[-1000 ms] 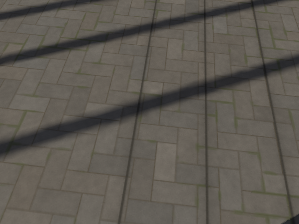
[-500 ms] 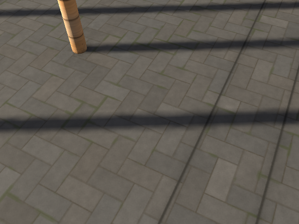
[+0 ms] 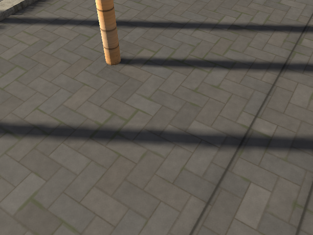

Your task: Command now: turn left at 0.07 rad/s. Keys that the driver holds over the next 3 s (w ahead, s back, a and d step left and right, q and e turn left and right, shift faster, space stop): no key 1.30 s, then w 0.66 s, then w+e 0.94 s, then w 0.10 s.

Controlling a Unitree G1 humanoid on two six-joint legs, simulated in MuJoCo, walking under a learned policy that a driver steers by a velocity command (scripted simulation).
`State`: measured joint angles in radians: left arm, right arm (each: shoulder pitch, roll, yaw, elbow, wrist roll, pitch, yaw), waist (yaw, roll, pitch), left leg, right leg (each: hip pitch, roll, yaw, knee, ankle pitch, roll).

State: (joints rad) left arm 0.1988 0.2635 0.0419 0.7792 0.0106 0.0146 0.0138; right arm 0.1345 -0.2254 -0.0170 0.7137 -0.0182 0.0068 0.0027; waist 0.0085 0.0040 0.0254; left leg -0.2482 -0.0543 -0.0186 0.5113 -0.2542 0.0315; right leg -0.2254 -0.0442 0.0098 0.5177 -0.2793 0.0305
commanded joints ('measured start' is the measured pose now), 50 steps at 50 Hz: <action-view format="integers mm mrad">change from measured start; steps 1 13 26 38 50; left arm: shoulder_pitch -32 -2 18 45 78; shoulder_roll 111 93 77 72 58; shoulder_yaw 24 5 -1 -7 -14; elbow -54 -8 86 168 224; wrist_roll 6 2 -2 -5 -6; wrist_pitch -27 -42 -40 -37 -34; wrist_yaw -5 13 15 23 26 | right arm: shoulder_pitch -23 29 51 51 65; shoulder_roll -141 -107 -110 -101 -91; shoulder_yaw -43 -46 -48 -42 -31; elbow -47 49 177 280 344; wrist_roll -3 7 14 17 18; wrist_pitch -10 0 0 1 0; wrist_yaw -7 -25 -40 -44 -46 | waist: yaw -11 -2 -6 -6 -8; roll -94 0 -4 -3 -2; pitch -43 -23 -11 2 13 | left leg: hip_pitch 43 33 66 70 60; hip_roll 68 79 80 74 69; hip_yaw -75 -84 -75 -58 -46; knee -71 -76 -82 -96 -105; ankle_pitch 11 102 152 155 140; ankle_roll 3 3 -3 -7 -10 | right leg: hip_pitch -25 -8 -1 5 3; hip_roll -61 -25 -4 8 15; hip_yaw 70 38 21 13 9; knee -113 -90 -108 -122 -130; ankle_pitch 63 84 110 113 106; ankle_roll -56 -36 -36 -38 -42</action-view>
